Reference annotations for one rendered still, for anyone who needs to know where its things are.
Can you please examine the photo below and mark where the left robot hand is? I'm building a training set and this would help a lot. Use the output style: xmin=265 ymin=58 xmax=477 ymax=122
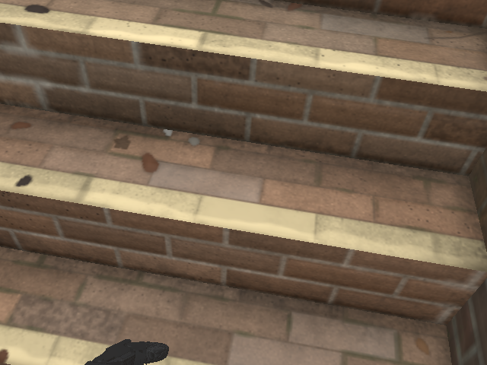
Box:
xmin=85 ymin=339 xmax=169 ymax=365

